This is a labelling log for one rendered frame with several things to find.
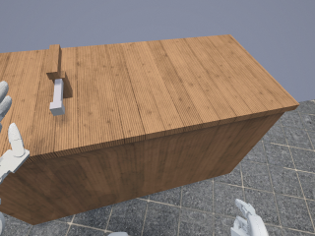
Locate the right robot hand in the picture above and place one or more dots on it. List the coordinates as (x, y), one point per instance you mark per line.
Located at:
(254, 226)

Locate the left robot hand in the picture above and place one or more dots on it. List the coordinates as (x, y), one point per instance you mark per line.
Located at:
(13, 158)

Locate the tap lever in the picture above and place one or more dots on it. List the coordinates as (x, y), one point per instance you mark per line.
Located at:
(57, 107)

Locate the counter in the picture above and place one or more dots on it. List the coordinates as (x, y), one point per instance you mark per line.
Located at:
(140, 118)

